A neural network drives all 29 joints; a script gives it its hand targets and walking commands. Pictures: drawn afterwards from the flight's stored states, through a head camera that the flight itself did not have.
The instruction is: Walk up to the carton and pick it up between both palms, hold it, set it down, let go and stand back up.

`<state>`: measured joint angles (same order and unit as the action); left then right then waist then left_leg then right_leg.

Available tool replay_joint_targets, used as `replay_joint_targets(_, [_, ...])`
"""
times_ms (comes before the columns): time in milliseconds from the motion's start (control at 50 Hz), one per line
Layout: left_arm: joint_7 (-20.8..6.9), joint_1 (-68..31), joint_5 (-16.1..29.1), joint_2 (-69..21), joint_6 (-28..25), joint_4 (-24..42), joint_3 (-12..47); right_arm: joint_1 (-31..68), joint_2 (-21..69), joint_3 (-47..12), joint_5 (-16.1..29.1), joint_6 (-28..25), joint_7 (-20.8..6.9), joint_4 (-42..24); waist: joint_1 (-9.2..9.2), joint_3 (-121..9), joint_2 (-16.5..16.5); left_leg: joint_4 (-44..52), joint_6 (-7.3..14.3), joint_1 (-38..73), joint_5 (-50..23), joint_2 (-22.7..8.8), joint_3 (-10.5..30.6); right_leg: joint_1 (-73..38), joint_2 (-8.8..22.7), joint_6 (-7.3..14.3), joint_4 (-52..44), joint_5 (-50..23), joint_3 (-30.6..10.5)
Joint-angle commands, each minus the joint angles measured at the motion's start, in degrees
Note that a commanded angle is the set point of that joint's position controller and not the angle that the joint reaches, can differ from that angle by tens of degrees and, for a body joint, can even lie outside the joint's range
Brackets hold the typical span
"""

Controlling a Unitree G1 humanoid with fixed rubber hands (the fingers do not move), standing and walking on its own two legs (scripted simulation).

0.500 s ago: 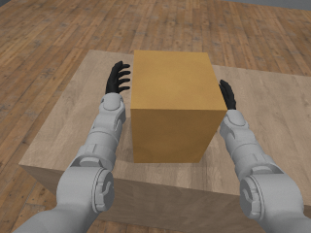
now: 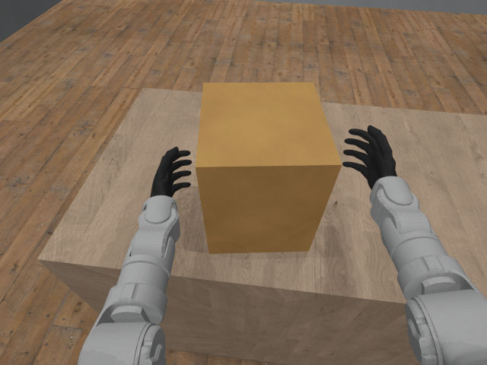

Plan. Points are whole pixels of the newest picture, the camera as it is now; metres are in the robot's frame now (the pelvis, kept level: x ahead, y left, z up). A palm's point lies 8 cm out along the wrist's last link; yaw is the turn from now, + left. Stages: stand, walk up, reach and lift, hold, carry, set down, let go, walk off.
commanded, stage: set down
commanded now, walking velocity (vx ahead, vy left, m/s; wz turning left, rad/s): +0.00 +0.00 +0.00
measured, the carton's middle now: (258, 171) +0.45 -0.01 +0.06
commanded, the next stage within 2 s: none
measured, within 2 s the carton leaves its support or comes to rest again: rests again in 0.58 s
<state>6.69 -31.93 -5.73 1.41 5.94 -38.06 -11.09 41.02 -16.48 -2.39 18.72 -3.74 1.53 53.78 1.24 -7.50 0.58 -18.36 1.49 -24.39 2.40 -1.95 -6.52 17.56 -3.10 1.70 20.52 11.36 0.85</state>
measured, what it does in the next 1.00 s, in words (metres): stands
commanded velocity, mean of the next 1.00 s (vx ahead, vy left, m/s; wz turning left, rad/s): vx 0.00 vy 0.00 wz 0.00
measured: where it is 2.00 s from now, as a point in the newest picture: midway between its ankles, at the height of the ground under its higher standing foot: outside the picture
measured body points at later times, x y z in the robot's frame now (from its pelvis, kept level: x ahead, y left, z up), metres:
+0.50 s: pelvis -0.03 +0.03 +0.00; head -0.05 +0.08 +0.45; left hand +0.33 +0.16 +0.07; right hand +0.30 -0.21 +0.10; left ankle +0.05 +0.10 -0.74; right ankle -0.02 -0.10 -0.74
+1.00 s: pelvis +0.01 -0.01 +0.00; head -0.03 +0.01 +0.45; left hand +0.28 +0.13 +0.02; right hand +0.25 -0.29 +0.07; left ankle +0.05 +0.10 -0.74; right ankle -0.01 -0.10 -0.74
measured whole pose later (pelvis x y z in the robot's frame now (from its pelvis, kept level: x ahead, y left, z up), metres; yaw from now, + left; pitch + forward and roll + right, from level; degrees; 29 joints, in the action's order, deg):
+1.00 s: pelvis +0.01 -0.01 +0.00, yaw -8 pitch -2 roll +0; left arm 10.1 6.6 -1.3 2.1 19.3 -4.8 0.9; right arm 2.8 -20.2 0.5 21.8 2.9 -5.9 19.3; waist 1.2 -3.3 2.7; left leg -20.2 0.8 -9.5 8.0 0.2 -2.2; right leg 6.8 -1.7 1.6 20.8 11.7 0.8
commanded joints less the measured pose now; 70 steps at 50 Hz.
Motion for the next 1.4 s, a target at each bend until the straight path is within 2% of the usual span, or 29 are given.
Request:
replay_joint_targets(0, [-2.41, -9.72, 2.74, 6.83, -2.23, 12.39, 0.32, 10.19, -9.53, -2.96, 0.83, -1.46, -0.6, -14.25, -4.91, -18.23, 2.78, -2.76, -1.56, 33.12, -11.99, 0.34, 3.67, 0.58, 1.61, -3.76, -2.68, -20.55, -2.14])
replay_joint_targets(60, [-0.6, -1.96, 3.74, 4.42, -1.75, 25.08, 3.23, 0.95, -9.34, -1.84, 1.28, -1.67, -1.35, -22.04, -3.91, -19.78, 1.78, -3.39, -1.7, 35.8, -13.89, -0.04, 4.21, 0.01, 0.48, -2.15, -3.29, -17.37, -1.43])
replay_joint_targets(80, [0.2, -12.68, 5.69, 6.57, -2.07, 25.67, 4.23, 11.02, -11.1, 0.71, -0.08, -1.17, -1.34, -23.94, -3.42, -21.25, 1.44, -2.98, -1.37, 33.98, -7.56, 0.11, 4.23, 3.97, 0.58, -2.31, -3.04, -10.68, -1.05])
replay_joint_targets(120, [1.44, -4.11, 6.37, 5.09, -1.47, 26.96, 6.34, 1.72, -11.39, 0.88, 0.38, -0.46, -2.96, -23.36, -3.25, -17.69, 1.35, -1.6, -1.32, 34.8, -4.55, -0.84, 4.75, 4.84, 0.17, -0.86, -4.17, -3.88, -0.77])
replay_joint_targets(160, [1.75, -11.17, 7.87, 5.22, 0.14, 24.0, 8.27, 6.75, -11.87, 3.07, -0.78, 1.18, -4.19, -20.68, -1.96, -14.88, 1.52, -0.49, -0.72, 33.18, 7.37, -1.39, 6.76, 10.63, 1.22, 0.31, -5.93, 7.93, -1.49])
replay_joint_targets(180, [2.27, -0.71, 6.61, 4.24, 0.82, 29.36, 8.86, -4.16, -11.92, 3.43, -0.07, 1.0, -4.35, -21.46, -1.33, -14.86, 3.63, -1.9, -1.29, 39.96, 5.07, -1.2, 8.47, 13.3, 1.62, 1.42, -6.72, 6.67, -1.62])
replay_joint_targets(240, [2.09, -11.6, 5.5, 7.55, 3.44, 27.04, 7.96, 4.06, -12.31, 3.07, -0.15, 2.54, -3.57, -22.42, -0.46, -14.26, 9.44, -11.05, -0.61, 54.55, 8.87, 1.83, 12.45, 34.0, 9.18, 5.98, -10.66, 22.89, -4.84])
replay_joint_targets(260, [2.19, -7.33, 5.0, 7.9, 4.75, 26.78, 7.71, -2.38, -10.64, 1.08, 0.59, 3.12, -3.52, -20.8, -0.93, -12.53, 11.28, -13.85, -0.64, 59.36, 6.96, 2.97, 13.69, 37.7, 11.68, 7.62, -12.61, 24.18, -6.24])
replay_joint_targets(340, [2.05, -3.56, 3.49, 5.42, 9.59, 33.91, 7.23, -6.14, -9.14, 1.96, 0.92, 4.04, -1.97, -23.75, -0.13, -10.4, 10.63, -16.94, -0.93, 68.09, 3.91, 3.55, 15.24, 44.84, 13.97, 9.6, -14.12, 25.59, -6.28])
replay_joint_targets(400, [3.09, 1.33, 4.72, 4.06, 11.91, 45.15, 12.25, -9.73, -11.01, 5.38, 0.62, 4.71, -2.29, -30.37, 1.56, -10.41, 4.98, -14.03, -2.15, 64.62, 8.15, 2.05, 17.44, 39.64, 11.6, 9.2, -11.28, 19.44, -3.71])
replay_joint_targets(480, [8.06, 9.02, 4.51, -3.01, 15.37, 47.87, 19.92, -10.87, -11.23, 9.56, 1.96, 6.25, -8.29, -25.09, -1.04, -1.07, -15.48, 12.19, -5.76, 25.15, 34.18, -9.63, 22.82, 2.33, 0.51, 1.06, -0.5, 3.18, 1.44])
replay_joint_targets(500, [8.62, 12.43, 3.86, -6.07, 15.7, 46.69, 21.7, -14.27, -12.31, 9.44, 2.23, 6.1, -10.11, -20.15, -0.29, -1.09, -14.57, 12.23, -6.23, 24.55, 29.95, -10.7, 24.24, -0.3, 0.95, 1.24, -1.11, 0.13, 0.49])
replay_joint_targets(540, [9.06, 9.98, 3.22, -4.46, 17.23, 45.36, 22.07, -9.61, -14.73, 12.16, 1.68, 5.38, -11.4, -21.89, 1.12, -1.83, -12.69, 11.52, -5.4, 21.41, 32.19, -9.46, 22.68, -1.74, 1.54, 1.76, -1.74, 1.74, -0.77])
replay_joint_targets(560, [9.7, 9.57, 2.64, -2.97, 17.79, 42.84, 19.72, -8.2, -16.38, 13.44, 0.6, 4.97, -11.84, -24.08, 0.37, -2.51, -7.45, 11.83, -4.12, 21.22, 35.89, -8.77, 21.54, -1.14, 1.31, 1.58, -1.44, 3.78, -0.89])
replay_joint_targets(600, [10.05, 10.13, 4.42, -2.89, 17.81, 46.53, 21.85, -10.55, -18.24, 15.03, 0.32, 3.97, -12.47, -28.93, 2.33, -8.86, -5.64, 9.42, -3.85, 25.47, 31.08, -8.13, 22.14, -1.74, 1.53, 1.48, -1.45, -0.51, -1.04])
replay_joint_targets(680, [8.81, 3.58, 8.34, 1.6, 13.39, 44.2, 19.8, -8.42, -18.28, 16.26, -3.52, 2.31, -11.4, -39.4, 0.51, -19.72, 1.8, 1.63, -1.46, 30.63, 21.2, -4.11, 15.32, 3.57, 0.73, 0.6, -1.11, 1.91, -1.24])
replay_joint_targets(700, [8.84, 10.73, 8.84, 2.14, 12.58, 46.26, 18.97, -15.45, -17.97, 14.55, -3.07, 2.03, -11.01, -42.01, 0.74, -19.41, 3.46, 0.96, -1.38, 34.4, 15.33, -3.79, 14.47, 3.06, 0.71, 0.87, -1.76, -1.41, -1.02])
replay_joint_targets(720, [8.23, 10.88, 8.96, 2.01, 12.55, 45.29, 18.73, -16.57, -17.85, 13.7, -2.24, 2.75, -10.59, -39.3, 0.86, -16.35, 2.95, 0.31, -1.32, 32.88, 14.74, -3.25, 12.68, 3.72, 0.87, 0.37, -2.11, 0.2, -1.32])
replay_joint_targets(740, [7.74, 22.99, 7.82, 1.18, 12.02, 46.33, 16.23, -27.35, -15.52, 9.87, 0.57, 2.41, -10.26, -41.5, -2.6, -13.21, 2.85, -0.09, -1.6, 34.49, 7.07, -2.58, 11.49, 0.18, 1.14, 0.69, -3.3, -3.86, -2.26])
replay_joint_targets(860, [1.76, 41.07, 2.94, -0.07, 11.21, 46.02, 9.77, -46.02, -12.25, -0.98, 3.92, 6.28, -6.88, -37.03, -5.26, 1.34, 1.87, -1.24, -2.47, 31.82, -16.09, 1.94, 6.68, -12.11, 2.25, 0.33, -4.97, -25.1, -5.04])
replay_joint_targets(880, [1.72, 30.81, 3.02, 1.75, 10.29, 49.03, 8.16, -37.55, -12.17, -1.44, 4.42, 6.54, -6.09, -39.93, -6.21, 0.17, 0.19, -0.96, -2.65, 27.88, -14.67, 2.67, 6.1, -12.6, 2.78, -0.04, -3.22, -25.67, -5.64])
replay_joint_targets(1000, [1.44, 39.81, 7.36, 6.38, 5.7, 64.6, 9.02, -48.26, -8.06, -2.12, 3.07, 4.16, -3.15, -63.06, -6.63, -0.93, 2.21, 0.43, -3.46, 29.81, -10.82, 2.87, 5.61, -10.92, 4.82, -2.7, -5.48, -25.58, -7.15])
replay_joint_targets(1040, [0.92, 40.7, 7.97, 10.01, 4.31, 60.09, 8.02, -50.69, -4.84, -0.53, -0.39, 3.17, -1.0, -68.25, -6.73, -1.63, 5.67, 0.7, -2.55, 27.51, -5.51, 3.51, 4.28, -11.92, 6.33, -3.89, -6.07, -23.4, -8.49])
replay_joint_targets(1060, [1.87, 39.4, 9.91, 10.49, 3.46, 66.96, 9.48, -49.85, -6.46, 1.22, -0.14, 2.59, -1.06, -72.74, -6.28, -2.93, 4.4, 0.76, -2.84, 28.53, -5.64, 2.84, 4.88, -8.6, 5.51, -3.39, -5.73, -19.37, -7.22])
replay_joint_targets(1100, [2.42, 39.52, 11.3, 11.25, 3.54, 64.14, 9.17, -49.97, -5.28, 3.79, -2.18, 3.05, -0.51, -75.19, -6.52, -0.31, 7.33, 1.38, -1.35, 29.02, -2.42, 2.58, 4.21, -4.75, 4.79, -2.41, -6.7, -9.96, -6.73])
replay_joint_targets(1160, [4.07, 36.07, 12.58, 11.13, 6.17, 61.64, 9.89, -47.11, -4.76, 5.77, -3.83, 6.11, -0.61, -73.77, -7.38, 4.65, 4.37, 2.17, -0.95, 26.45, 8.16, 1.52, 3.32, 0.81, 4.99, 0.09, -9.13, 12.12, -6.85])
replay_joint_targets(1260, [2.47, 33.76, 8.16, 6.87, 15.71, 50.13, 9.54, -46.56, -7.5, 2.28, -1.52, 14.16, -2.27, -56.24, -5.38, 15.1, 6.22, -2.98, -1.51, 44.54, 17.77, 2.8, 9.2, 22.75, 10.17, 6.78, -13.54, 27.59, -7.89])
replay_joint_targets(1300, [0.88, 34.39, 7.23, 6.45, 18.29, 49.18, 8.92, -47.11, -8.52, 1.97, -0.44, 15.86, -2.79, -56.1, -4.65, 16.22, 6.85, -5.43, -1.92, 51.11, 16.5, 3.48, 11.38, 29.05, 13.07, 8.54, -15.51, 28.52, -8.35])
replay_joint_targets(1380, [1.58, 35.63, 5.99, 6.1, 20.87, 54.83, 8.39, -46.72, -10.77, 4.97, -0.64, 15.66, -4.13, -62.04, -5.12, 14.17, 4.59, -2.56, -2.63, 47.55, 14.43, 2.44, 10.93, 23.58, 9.85, 7.1, -13.11, 22.1, -5.68])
